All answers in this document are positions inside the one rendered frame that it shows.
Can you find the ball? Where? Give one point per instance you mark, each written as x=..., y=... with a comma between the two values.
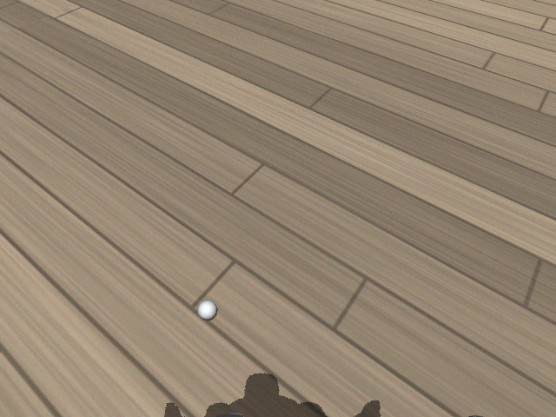
x=207, y=309

